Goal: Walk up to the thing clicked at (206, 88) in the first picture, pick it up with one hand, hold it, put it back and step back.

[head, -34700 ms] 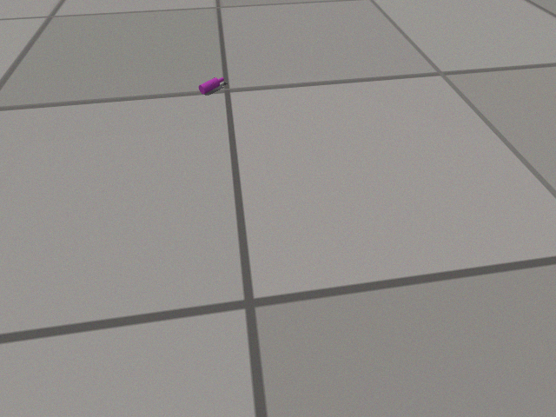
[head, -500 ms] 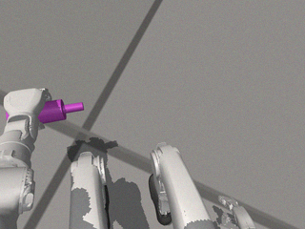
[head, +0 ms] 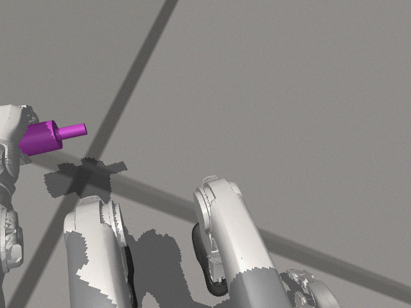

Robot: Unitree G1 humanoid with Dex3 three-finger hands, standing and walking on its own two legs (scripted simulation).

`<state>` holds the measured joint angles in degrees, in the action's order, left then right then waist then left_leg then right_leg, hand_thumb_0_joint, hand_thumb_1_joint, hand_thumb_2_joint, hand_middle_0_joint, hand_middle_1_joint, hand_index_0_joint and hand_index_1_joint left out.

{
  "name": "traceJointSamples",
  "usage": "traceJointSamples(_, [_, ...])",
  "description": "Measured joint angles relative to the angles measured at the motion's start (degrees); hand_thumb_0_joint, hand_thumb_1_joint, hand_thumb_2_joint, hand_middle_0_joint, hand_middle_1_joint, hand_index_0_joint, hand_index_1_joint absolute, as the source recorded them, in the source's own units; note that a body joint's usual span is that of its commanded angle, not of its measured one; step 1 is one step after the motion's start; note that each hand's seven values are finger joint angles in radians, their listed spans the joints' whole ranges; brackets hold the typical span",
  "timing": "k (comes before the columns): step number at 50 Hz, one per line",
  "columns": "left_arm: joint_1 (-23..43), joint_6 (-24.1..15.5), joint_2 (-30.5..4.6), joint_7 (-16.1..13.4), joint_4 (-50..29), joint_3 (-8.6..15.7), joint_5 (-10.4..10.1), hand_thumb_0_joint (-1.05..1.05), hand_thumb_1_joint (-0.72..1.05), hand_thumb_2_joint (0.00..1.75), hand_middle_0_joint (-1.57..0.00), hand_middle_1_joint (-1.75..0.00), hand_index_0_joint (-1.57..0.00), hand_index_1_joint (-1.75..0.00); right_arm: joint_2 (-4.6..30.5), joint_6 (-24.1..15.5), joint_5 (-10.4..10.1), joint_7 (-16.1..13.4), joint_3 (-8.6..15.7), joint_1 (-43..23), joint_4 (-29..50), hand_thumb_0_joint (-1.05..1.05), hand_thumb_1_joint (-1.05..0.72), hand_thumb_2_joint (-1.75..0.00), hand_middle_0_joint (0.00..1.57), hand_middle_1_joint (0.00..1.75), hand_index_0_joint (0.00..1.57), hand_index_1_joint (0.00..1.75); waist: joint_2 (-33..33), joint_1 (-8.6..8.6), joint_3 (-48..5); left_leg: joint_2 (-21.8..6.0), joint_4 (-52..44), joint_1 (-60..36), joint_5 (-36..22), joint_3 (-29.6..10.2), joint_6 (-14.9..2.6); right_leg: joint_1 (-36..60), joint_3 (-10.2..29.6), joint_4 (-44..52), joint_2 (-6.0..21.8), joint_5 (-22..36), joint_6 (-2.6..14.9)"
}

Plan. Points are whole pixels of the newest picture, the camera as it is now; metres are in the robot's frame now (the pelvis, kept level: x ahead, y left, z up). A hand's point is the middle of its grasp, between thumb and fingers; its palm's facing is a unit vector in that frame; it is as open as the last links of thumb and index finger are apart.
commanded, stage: crouch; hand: left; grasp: from above
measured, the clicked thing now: (36, 139) +0.46 +0.26 -0.21
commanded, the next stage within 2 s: lower in 0.22 s
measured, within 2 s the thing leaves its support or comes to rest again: rests again in 1.70 s
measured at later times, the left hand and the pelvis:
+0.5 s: hand (21, 145) +0.46 +0.30 -0.22, palm faces -0.47 -0.09 -0.88, open 9.0 cm; pelvis +0.00 +0.00 -0.04, yaw -2 degrees
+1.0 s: hand (32, 146) +0.46 +0.29 -0.28, palm faces -0.45 -0.10 -0.89, open 8.9 cm; pelvis +0.00 +0.00 -0.07, yaw -5 degrees
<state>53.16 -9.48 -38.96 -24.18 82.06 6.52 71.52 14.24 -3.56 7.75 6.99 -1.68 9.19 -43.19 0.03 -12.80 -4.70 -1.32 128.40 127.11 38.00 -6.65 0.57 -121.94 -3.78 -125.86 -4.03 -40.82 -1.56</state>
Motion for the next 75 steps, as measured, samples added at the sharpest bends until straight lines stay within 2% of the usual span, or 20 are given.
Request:
traceJointSamples(6, [1.7, 0.3, -1.7, -0.7, 2.6, 0.6, 0.1, 0.01, 0.15, 0.35, -0.80, -0.40, -0.81, -0.38, 0.0, -0.1, 0.4, 0.1, -1.0, 0.0, -0.4, 0.01, -0.91, -0.89, 0.21, 0.30, 0.20, 0.30, 0.1, -0.71, 1.0, -0.1, 2.6, 2.3, -0.4, -0.5, 0.05, -2.3, -0.4, -2.4, -0.3, 0.5, -0.10])
traceJointSamples(18, [2.4, 0.3, -3.6, -0.1, 3.4, 0.8, -0.6, 0.01, 0.17, 0.31, -0.82, -0.36, -0.83, -0.34, 0.2, -0.1, 0.6, 0.1, -2.8, -0.7, -0.5, 0.01, -0.91, -0.89, 0.21, 0.30, 0.20, 0.30, 0.7, -1.20, 2.1, -0.1, 6.0, 4.7, 0.3, -1.5, 0.37, -4.5, -1.2, -5.4, -0.6, 0.1, -0.05])
traceJointSamples(26, [2.8, -0.4, -5.3, -0.3, 4.8, 0.8, -0.3, 0.01, 0.16, 0.32, -0.84, -0.33, -0.85, -0.31, 0.8, -0.2, 0.9, 0.4, -3.9, -1.9, 0.2, 0.01, -0.91, -0.89, 0.21, 0.30, 0.20, 0.30, 1.5, -1.57, 3.5, -0.1, 8.2, 5.6, 0.9, -2.3, 0.48, -5.2, -1.8, -7.1, -0.8, -0.4, -0.09])
traceJointSamples(39, [1.7, -1.3, -7.4, -3.3, 4.1, 3.2, 0.4, 0.01, 0.17, 0.28, -0.85, -0.32, -0.86, -0.30, 1.4, -0.6, 2.2, 1.1, -4.9, -3.2, 0.8, 0.01, -0.91, -0.89, 0.21, 0.30, 0.20, 0.30, 3.2, -2.42, 6.5, 0.0, 12.0, 7.7, 1.4, -3.6, 0.72, -7.1, -2.9, -10.1, -1.2, -0.4, -0.29])
traceJointSamples(54, [2.8, -0.6, -9.7, -4.8, 7.7, 3.2, -0.4, 0.01, 0.18, 0.27, -0.85, -0.29, -0.86, -0.27, 1.4, -2.1, 2.9, 2.4, -8.1, -3.8, 1.6, 0.00, -0.90, -0.89, 0.21, 0.30, 0.20, 0.30, 4.0, -3.69, 8.7, -0.3, 14.3, 8.1, 2.1, -4.9, 0.39, -7.0, -3.9, -11.1, -1.8, -0.5, -0.82])
traceJointSamples(63, [2.9, -2.3, -12.6, -6.5, 9.4, 4.7, 1.3, 0.01, 0.19, 0.25, -0.86, -0.29, -0.87, -0.27, 2.6, -3.3, 3.9, 3.0, -9.7, -3.5, 2.6, 0.00, -0.89, -0.89, 0.21, 0.30, 0.20, 0.30, 5.4, -4.80, 10.3, -0.1, 15.4, 8.2, 1.8, -6.2, 0.67, -6.8, -5.0, -11.6, -2.0, 0.1, -0.81])
traceJointSamples(67, [3.5, -2.0, -13.5, -7.5, 10.5, 3.6, 1.1, 0.01, 0.19, 0.24, -0.86, -0.29, -0.87, -0.27, 3.2, -4.1, 4.2, 3.4, -9.9, -3.5, 2.1, 0.00, -0.90, -0.89, 0.21, 0.30, 0.20, 0.30, 6.0, -5.06, 10.7, -0.2, 16.0, 8.4, 1.8, -6.6, 0.54, -6.9, -5.3, -11.8, -2.3, 0.4, -1.07])
traceJointSamples(75, [3.2, -1.5, -13.8, -8.7, 11.6, 3.2, 0.6, 0.01, 0.20, 0.23, -0.86, -0.29, -0.87, -0.27, 3.3, -5.2, 4.5, 4.2, -11.1, -3.5, 1.9, 0.01, -0.90, -0.89, 0.21, 0.30, 0.20, 0.30, 6.2, -5.49, 11.0, -0.3, 16.4, 8.2, 2.2, -7.0, 0.29, -6.4, -5.6, -11.5, -2.5, 0.2, -1.32])
